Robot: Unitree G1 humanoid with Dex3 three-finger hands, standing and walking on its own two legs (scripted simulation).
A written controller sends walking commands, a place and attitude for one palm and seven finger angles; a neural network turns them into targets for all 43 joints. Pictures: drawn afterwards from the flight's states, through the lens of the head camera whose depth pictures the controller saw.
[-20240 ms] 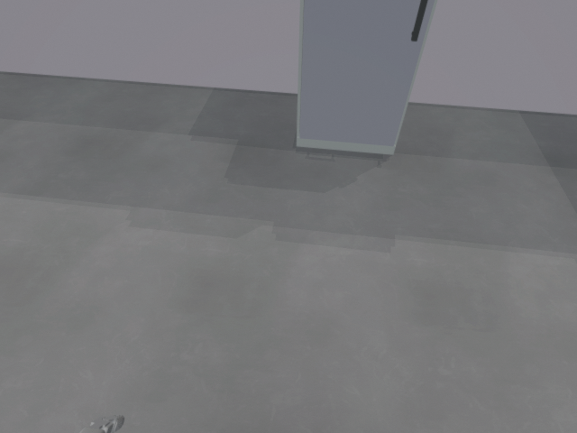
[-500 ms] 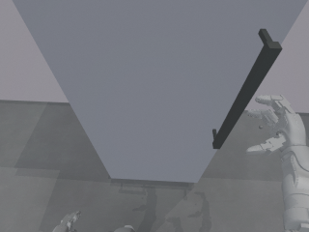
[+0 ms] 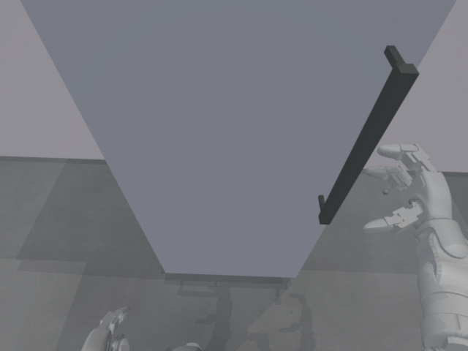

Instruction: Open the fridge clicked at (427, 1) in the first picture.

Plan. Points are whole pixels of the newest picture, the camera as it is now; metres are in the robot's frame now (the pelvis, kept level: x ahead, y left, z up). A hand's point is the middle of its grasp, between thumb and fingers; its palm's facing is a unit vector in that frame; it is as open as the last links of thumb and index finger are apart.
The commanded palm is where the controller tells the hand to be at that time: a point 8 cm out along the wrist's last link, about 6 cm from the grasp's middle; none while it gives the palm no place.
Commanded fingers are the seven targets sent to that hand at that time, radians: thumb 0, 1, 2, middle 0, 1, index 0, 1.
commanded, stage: move the hooked fingers beside the handle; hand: right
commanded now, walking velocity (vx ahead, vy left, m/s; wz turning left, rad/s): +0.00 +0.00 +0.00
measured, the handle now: (349, 157) +0.44 -0.15 +0.10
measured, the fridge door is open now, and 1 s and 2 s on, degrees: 0 0 0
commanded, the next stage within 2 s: feel for the door with the fingertips in 0.02 s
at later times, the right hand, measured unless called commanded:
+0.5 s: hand (364, 194) +0.37 -0.17 +0.08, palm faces -0.08 +1.00 -0.01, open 14.0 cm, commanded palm +0.35 -0.23 +0.09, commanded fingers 0.00 0.50 -0.30 0.30 1.20 0.30 1.20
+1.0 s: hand (361, 182) +0.40 -0.17 +0.09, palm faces -0.07 +1.00 -0.02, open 13.8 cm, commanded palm +0.38 -0.23 +0.09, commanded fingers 0.00 0.50 -0.30 0.30 1.20 0.30 1.20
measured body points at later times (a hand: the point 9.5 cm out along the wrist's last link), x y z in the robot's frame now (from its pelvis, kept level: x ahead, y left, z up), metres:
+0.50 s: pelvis -0.01 +0.01 +0.00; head +0.04 +0.01 +0.45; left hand +0.11 +0.26 -0.10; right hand +0.37 -0.23 +0.09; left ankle +0.04 +0.12 -0.71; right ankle -0.04 -0.11 -0.71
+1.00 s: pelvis -0.01 +0.01 +0.00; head +0.05 +0.01 +0.44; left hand +0.09 +0.26 -0.11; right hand +0.40 -0.23 +0.09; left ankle +0.04 +0.12 -0.71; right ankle -0.04 -0.11 -0.71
